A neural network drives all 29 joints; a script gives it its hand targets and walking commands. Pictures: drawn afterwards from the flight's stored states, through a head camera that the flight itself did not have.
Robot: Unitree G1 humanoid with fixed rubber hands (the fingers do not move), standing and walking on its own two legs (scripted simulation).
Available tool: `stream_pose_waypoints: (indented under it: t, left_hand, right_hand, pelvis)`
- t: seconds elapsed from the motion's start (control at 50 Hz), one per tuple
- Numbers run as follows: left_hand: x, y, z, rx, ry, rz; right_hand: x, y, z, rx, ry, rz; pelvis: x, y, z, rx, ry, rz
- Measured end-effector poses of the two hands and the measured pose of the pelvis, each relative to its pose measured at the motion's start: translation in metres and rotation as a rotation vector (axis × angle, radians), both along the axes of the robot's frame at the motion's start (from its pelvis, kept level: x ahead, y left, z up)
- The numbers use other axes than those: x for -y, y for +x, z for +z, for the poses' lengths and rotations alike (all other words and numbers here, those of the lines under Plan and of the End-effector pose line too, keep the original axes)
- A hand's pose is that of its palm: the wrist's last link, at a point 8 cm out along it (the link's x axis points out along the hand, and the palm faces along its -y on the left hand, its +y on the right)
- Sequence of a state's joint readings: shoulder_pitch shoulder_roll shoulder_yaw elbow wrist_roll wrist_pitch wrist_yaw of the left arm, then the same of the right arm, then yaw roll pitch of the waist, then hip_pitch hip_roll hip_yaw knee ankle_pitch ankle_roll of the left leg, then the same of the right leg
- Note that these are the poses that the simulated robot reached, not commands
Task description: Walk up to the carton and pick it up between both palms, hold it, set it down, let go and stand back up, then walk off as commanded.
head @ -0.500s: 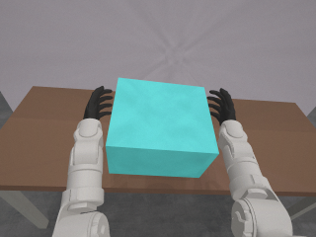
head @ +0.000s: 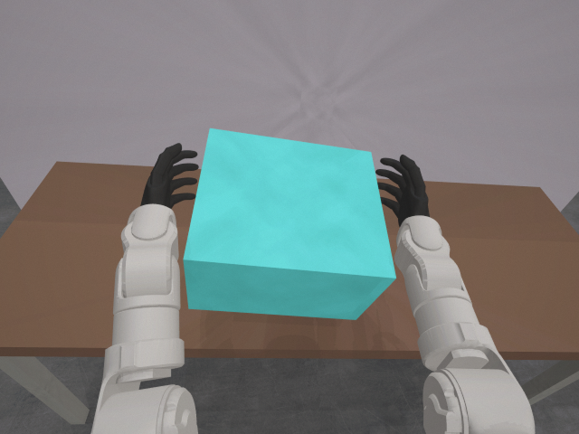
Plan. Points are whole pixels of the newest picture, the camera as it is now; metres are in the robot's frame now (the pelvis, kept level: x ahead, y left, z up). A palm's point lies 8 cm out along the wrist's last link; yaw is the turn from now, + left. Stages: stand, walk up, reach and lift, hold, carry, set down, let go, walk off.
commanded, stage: reach and lift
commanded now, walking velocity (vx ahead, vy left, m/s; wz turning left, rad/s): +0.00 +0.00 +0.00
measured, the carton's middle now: (284, 226) +0.39 +0.00 +0.08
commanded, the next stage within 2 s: hold in 0.90 s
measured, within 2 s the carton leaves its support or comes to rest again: neither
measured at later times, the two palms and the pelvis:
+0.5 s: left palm (158, 211) +0.35 +0.17 +0.15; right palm (417, 212) +0.34 -0.17 +0.16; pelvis +0.00 -0.01 +0.00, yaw +0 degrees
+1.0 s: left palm (148, 209) +0.34 +0.17 +0.16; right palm (417, 200) +0.34 -0.16 +0.18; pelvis -0.02 +0.00 +0.00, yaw +0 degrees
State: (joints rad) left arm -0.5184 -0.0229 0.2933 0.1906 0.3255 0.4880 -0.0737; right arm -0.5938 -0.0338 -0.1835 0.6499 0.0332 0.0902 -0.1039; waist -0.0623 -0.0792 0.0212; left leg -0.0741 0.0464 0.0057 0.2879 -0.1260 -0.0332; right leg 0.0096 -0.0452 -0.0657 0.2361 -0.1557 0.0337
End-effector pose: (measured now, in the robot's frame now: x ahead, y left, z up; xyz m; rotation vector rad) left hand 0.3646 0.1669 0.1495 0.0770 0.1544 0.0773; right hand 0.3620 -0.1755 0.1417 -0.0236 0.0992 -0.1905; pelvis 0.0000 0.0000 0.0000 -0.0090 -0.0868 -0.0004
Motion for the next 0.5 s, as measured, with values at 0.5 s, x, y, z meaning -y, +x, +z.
stream_pose_waypoints:
  t: [0.5]
  left_hand:
    - [0.001, -0.015, 0.001, -0.049, 0.000, 0.031]
  right_hand:
    - [-0.003, -0.018, 0.019, 0.077, 0.023, -0.003]
  pelvis:
    - [0.007, -0.003, -0.001, 0.071, 0.000, 0.004]
